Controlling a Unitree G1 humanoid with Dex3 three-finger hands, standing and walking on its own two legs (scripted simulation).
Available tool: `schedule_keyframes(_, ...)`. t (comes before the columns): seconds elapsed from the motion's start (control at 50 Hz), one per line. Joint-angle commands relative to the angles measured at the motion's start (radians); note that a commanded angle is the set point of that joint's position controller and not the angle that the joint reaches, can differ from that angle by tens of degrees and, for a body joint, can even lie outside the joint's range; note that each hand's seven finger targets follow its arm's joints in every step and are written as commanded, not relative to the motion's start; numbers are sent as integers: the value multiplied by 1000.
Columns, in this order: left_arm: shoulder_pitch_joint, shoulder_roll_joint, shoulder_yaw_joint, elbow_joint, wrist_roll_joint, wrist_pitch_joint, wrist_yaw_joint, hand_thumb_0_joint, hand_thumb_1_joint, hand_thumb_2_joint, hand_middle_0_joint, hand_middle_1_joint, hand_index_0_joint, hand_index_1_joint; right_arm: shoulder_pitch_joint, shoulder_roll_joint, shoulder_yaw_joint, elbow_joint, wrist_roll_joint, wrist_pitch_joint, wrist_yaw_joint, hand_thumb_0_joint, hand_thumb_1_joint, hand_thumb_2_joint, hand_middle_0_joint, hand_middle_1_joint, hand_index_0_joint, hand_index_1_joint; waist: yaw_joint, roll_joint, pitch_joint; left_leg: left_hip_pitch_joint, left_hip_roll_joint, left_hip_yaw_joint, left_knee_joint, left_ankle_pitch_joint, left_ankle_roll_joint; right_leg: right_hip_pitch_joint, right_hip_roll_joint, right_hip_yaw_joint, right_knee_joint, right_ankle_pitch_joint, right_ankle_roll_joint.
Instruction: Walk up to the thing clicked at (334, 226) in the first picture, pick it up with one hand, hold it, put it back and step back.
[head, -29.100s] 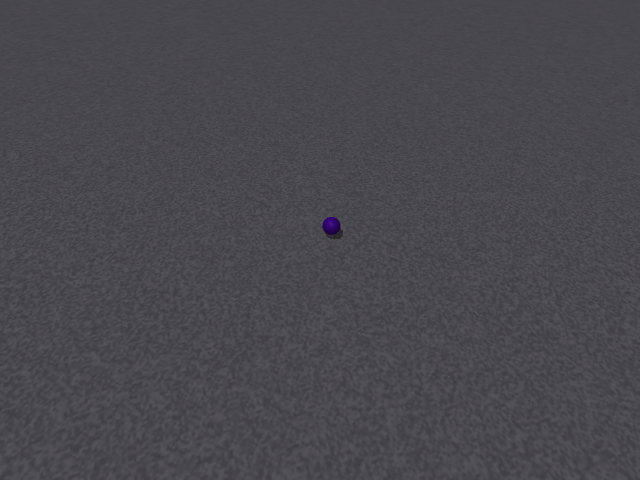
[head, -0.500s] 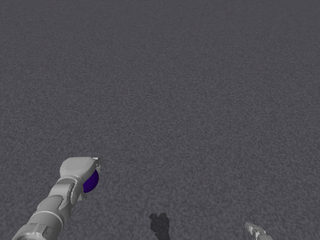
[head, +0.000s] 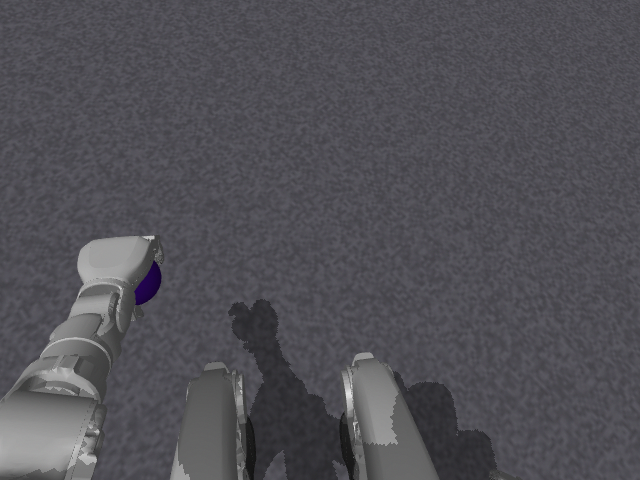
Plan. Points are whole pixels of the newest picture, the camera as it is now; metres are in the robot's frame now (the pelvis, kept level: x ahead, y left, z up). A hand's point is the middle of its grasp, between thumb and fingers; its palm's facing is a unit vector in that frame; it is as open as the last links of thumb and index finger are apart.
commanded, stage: crouch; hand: left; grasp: from above
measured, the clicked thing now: (132, 278) +0.42 +0.24 -0.14
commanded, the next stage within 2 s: lower in 1.10 s
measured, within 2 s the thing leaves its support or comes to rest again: neither
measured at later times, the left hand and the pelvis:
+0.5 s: hand (160, 301) +0.42 +0.24 -0.29, palm faces -0.44 -0.03 -0.90, open 9.8 cm; pelvis +0.00 -0.01 -0.12, yaw -3 degrees
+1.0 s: hand (171, 305) +0.43 +0.24 -0.35, palm faces -0.46 -0.03 -0.89, open 9.8 cm; pelvis -0.02 -0.01 -0.19, yaw -4 degrees
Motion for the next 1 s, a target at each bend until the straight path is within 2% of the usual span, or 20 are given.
schedule_keyframes(0.0,-338,234,47,-147,3,-34,44,0,595,907,-914,-900,-950,-865,79,-191,-53,-71,-16,-47,1,0,-896,-897,199,299,200,299,-13,47,-553,302,-40,3,-115,-15,18,121,24,-59,-142,31,-75)
schedule_keyframes(0.08,-341,292,91,-159,29,-57,67,0,596,874,-913,-887,-953,-847,96,-204,-51,-49,-26,-59,17,0,-901,-900,199,299,200,299,-1,92,-632,307,-39,-1,-38,57,15,55,22,-73,-53,99,-76)
schedule_keyframes(0.1,-355,260,73,-162,33,-58,70,0,599,907,-924,-886,-958,-853,97,-201,-51,-46,-30,-60,23,0,-898,-899,199,299,200,299,-12,119,-658,322,-35,-6,-25,71,12,25,25,-81,-32,107,-78)
schedule_keyframes(0.24,-384,257,80,-119,37,-51,104,0,568,886,-907,-879,-941,-846,102,-203,-49,-15,-52,-68,55,0,-908,-903,199,299,199,299,-21,141,-664,297,-25,-5,89,145,15,-55,26,-98,62,175,-72)
schedule_keyframes(0.3,-408,299,98,-125,48,-50,112,0,543,887,-899,-868,-928,-839,94,-204,-47,-11,-56,-65,60,0,-911,-904,199,299,199,299,-15,167,-678,253,-26,9,134,152,15,-56,30,-95,100,192,-71)
schedule_keyframes(0.34,-385,270,90,-77,45,-44,109,0,535,926,-899,-877,-922,-854,92,-202,-42,-5,-62,-63,66,0,-911,-904,199,299,199,299,-28,123,-644,215,-23,9,169,166,22,-70,34,-98,112,208,-66)
schedule_keyframes(0.4,-419,315,111,-99,49,-49,107,0,499,889,-868,-866,-895,-840,87,-205,-41,-9,-66,-58,73,0,-912,-904,199,299,200,299,-19,153,-676,182,-22,19,206,176,22,-57,37,-93,144,229,-64)
schedule_keyframes(0.42,-393,330,121,-70,52,-47,108,0,506,891,-869,-875,-897,-846,89,-209,-39,-9,-65,-57,76,0,-912,-904,199,299,199,299,-14,135,-656,168,-21,17,210,164,22,-68,39,-97,152,217,-65)
schedule_keyframes(0.48,-429,288,97,-30,48,-52,101,0,537,891,-883,-890,-916,-857,87,-210,-35,-6,-74,-57,82,0,-910,-903,199,299,199,299,-45,132,-607,116,-21,11,233,124,22,-118,41,-107,181,186,-66)
schedule_keyframes(0.52,-460,325,108,-76,43,-55,101,0,493,868,-860,-849,-887,-822,72,-214,-36,-10,-68,-56,83,0,-908,-902,199,299,200,299,-24,152,-640,114,-20,15,246,112,22,-130,45,-107,197,174,-69)
schedule_keyframes(0.54,-460,340,112,-47,50,-55,98,0,497,864,-860,-858,-888,-829,76,-220,-36,-6,-71,-56,85,0,-909,-903,199,299,199,299,-33,166,-633,97,-21,18,257,100,21,-137,45,-107,208,161,-69)
schedule_keyframes(0.6,-455,302,89,3,41,-59,93,0,495,864,-856,-869,-886,-839,64,-214,-33,-9,-73,-55,91,0,-909,-903,199,299,199,299,-44,151,-574,49,-21,16,270,56,20,-175,50,-114,229,120,-72)
schedule_keyframes(0.62,-499,337,106,-39,35,-63,96,0,466,843,-841,-850,-869,-822,66,-221,-33,-7,-69,-55,88,0,-910,-903,199,299,199,299,-30,157,-602,56,-22,12,265,49,20,-182,49,-116,234,109,-74)
schedule_keyframes(0.66,-486,346,108,-24,41,-64,96,0,454,824,-830,-841,-860,-811,66,-217,-26,-6,-71,-52,90,0,-909,-903,199,299,200,299,-26,170,-609,43,-23,21,292,63,20,-174,52,-114,247,122,-74)
schedule_keyframes(0.68,-503,342,105,-19,46,-66,95,0,448,843,-824,-847,-852,-819,75,-227,-25,-5,-73,-53,89,0,-908,-903,199,299,200,299,-45,155,-625,43,-24,16,302,67,22,-180,51,-119,254,127,-71)
schedule_keyframes(0.72,-465,319,95,43,41,-66,92,0,467,841,-825,-874,-859,-839,71,-222,-21,-1,-72,-53,91,0,-909,-903,199,299,200,299,-47,139,-571,3,-24,14,313,50,22,-208,51,-122,272,114,-71)
schedule_keyframes(0.76,-524,365,115,6,44,-74,94,0,459,853,-828,-855,-855,-827,78,-232,-19,7,-72,-54,89,0,-906,-902,200,299,200,299,-40,151,-603,11,-24,13,326,52,22,-219,49,-121,286,115,-72)
schedule_keyframes(0.8,-523,360,103,41,48,-79,94,0,469,834,-830,-862,-862,-829,76,-225,-14,5,-77,-54,93,0,-909,-903,199,299,200,299,-55,145,-579,-31,-25,22,347,39,25,-212,54,-120,292,102,-71)
schedule_keyframes(0.84,-521,385,125,55,53,-83,100,0,474,837,-828,-871,-862,-837,80,-232,-8,8,-80,-54,95,0,-907,-902,199,299,200,299,-50,132,-572,-60,-28,24,361,28,27,-218,53,-121,300,86,-69)
schedule_keyframes(0.98,-539,404,118,94,58,-95,106,0,476,854,-832,-874,-861,-845,81,-239,6,19,-89,-62,98,0,-908,-903,200,300,200,300,-59,138,-550,-83,-27,25,398,4,26,-259,56,-127,329,63,-72)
